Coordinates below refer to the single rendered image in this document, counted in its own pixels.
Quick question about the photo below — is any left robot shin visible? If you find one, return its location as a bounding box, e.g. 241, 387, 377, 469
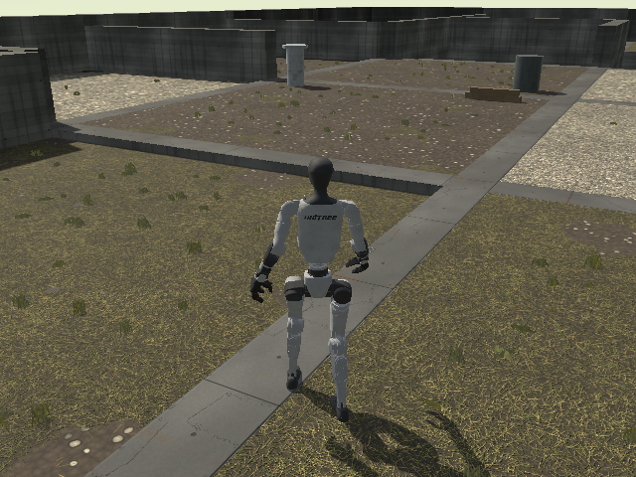
286, 317, 301, 377

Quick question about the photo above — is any left robot upper arm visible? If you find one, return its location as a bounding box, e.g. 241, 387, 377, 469
270, 200, 300, 256

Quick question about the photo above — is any robot right forearm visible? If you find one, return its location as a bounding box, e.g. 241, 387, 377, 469
355, 238, 369, 264

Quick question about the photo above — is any right robot hand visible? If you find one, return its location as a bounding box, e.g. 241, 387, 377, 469
346, 257, 369, 273

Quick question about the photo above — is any right robot thigh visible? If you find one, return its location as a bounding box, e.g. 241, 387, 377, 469
328, 279, 352, 356

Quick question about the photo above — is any left robot hand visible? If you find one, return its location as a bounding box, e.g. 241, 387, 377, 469
250, 277, 272, 303

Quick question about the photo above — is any right robot upper arm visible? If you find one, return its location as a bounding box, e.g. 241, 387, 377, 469
340, 200, 366, 252

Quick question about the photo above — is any robot left forearm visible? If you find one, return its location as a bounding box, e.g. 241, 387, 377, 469
254, 240, 279, 282

